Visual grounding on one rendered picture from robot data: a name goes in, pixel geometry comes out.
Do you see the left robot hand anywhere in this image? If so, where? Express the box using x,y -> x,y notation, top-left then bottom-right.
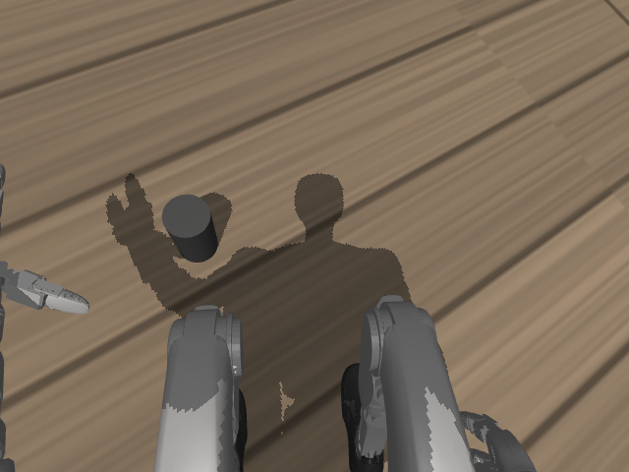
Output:
0,164 -> 89,314

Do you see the right robot hand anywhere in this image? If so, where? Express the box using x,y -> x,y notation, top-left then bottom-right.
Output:
460,411 -> 537,472

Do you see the right robot foot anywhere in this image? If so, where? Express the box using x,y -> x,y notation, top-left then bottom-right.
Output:
341,363 -> 384,472

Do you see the can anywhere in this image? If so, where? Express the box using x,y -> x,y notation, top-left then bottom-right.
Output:
162,195 -> 218,263

